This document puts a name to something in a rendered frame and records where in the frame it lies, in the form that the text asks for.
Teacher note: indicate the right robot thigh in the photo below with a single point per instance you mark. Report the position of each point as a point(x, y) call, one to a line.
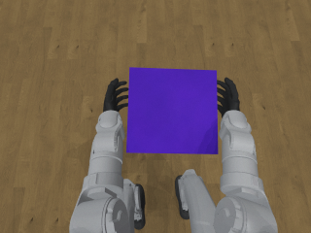
point(201, 206)

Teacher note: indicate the robot left upper arm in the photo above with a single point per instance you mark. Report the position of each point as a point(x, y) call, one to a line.
point(105, 215)

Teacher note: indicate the robot left forearm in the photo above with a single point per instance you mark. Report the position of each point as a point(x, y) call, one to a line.
point(104, 178)

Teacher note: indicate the robot right forearm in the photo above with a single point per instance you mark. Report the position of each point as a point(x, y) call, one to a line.
point(239, 157)

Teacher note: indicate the robot right shin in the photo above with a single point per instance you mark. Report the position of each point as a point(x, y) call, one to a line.
point(188, 172)

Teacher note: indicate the robot left hand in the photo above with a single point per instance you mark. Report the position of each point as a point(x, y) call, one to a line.
point(111, 100)

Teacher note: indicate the carton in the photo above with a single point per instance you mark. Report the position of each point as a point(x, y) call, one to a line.
point(172, 111)

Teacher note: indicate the robot right hand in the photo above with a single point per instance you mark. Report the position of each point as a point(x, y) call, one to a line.
point(229, 101)

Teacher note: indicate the robot right upper arm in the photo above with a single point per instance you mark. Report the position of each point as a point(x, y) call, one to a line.
point(234, 214)

